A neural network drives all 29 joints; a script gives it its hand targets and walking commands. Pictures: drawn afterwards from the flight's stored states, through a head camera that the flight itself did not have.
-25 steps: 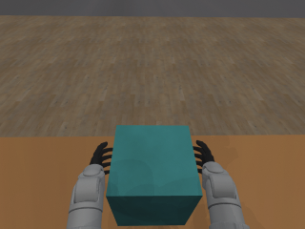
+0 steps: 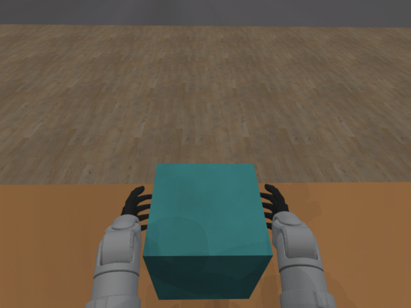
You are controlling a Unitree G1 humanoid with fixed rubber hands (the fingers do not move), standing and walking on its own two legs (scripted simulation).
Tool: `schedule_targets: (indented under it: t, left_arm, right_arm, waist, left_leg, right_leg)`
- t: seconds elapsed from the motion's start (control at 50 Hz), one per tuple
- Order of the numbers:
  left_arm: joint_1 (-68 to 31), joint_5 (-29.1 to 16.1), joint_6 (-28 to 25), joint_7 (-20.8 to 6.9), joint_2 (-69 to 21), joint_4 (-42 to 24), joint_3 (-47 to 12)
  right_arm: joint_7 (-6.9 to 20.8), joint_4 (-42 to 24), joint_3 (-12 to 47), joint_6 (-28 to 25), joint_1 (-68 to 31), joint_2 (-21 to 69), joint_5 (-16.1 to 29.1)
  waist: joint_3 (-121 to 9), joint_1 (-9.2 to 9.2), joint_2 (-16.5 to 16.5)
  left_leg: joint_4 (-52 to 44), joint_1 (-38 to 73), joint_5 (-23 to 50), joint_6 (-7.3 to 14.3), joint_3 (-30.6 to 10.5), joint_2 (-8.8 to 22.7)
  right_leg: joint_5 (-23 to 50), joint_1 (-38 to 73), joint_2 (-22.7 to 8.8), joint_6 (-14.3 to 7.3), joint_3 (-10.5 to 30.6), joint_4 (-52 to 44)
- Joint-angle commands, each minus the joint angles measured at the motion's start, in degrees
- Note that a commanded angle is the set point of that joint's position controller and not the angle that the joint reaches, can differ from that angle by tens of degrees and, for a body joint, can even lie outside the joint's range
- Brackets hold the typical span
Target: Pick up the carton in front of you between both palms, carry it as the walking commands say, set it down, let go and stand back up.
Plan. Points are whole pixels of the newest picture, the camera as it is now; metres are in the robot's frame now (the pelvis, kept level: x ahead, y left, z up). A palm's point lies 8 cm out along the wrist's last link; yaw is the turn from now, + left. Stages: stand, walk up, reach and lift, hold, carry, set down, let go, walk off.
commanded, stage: hold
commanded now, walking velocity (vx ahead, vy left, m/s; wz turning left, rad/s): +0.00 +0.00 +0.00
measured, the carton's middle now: (204, 233) +0.31 +0.00 -0.02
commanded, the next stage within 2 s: carry in 0.52 s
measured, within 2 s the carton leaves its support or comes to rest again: neither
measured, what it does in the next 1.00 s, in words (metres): walks ahead: right foot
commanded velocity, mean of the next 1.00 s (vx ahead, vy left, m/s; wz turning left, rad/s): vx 0.26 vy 0.00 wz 0.00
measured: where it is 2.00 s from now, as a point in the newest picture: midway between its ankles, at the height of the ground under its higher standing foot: (191, 241)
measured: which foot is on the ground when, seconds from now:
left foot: down 0.00-0.98, up 1.00-1.00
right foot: down 0.00-0.80, up 0.82-0.94, down 0.96-1.00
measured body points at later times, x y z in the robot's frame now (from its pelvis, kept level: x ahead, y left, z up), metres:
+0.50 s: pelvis +0.01 +0.00 +0.00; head -0.03 +0.00 +0.45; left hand +0.31 +0.15 +0.04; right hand +0.31 -0.15 +0.04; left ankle +0.02 +0.13 -0.74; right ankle +0.03 -0.13 -0.74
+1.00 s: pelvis +0.15 +0.01 -0.02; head +0.13 +0.00 +0.43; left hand +0.41 +0.15 +0.07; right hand +0.41 -0.15 +0.07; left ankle +0.03 +0.12 -0.73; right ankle +0.13 -0.08 -0.75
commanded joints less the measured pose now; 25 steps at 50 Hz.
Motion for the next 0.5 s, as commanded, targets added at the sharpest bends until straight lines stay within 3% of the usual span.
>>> schedule_targets:
  t: [0.0, 0.48]
  left_arm:
    - [-28.7, -14.0, -1.7, -12.9, -51.3, -1.5, -31.0]
    - [-22.6, -15.1, -1.1, -12.1, -50.1, -6.5, -32.8]
  right_arm:
    - [13.1, -1.3, 31.4, -1.7, -28.3, 51.8, 14.2]
    - [12.3, -6.4, 33.3, -1.1, -22.2, 50.7, 15.5]
  waist:
    - [-12.8, -0.02, 0.0]
    - [-13.7, 0.01, 0.0]
  left_leg:
    - [-4.3, 1.0, 2.9, 0.5, 1.3, -4.6]
    - [-4.3, 3.0, 10.7, 0.2, 0.8, -5.0]
  right_leg:
    - [3.2, 2.4, 4.6, -0.4, -1.2, -3.9]
    - [11.0, 4.6, 5.1, -0.1, -0.6, -4.0]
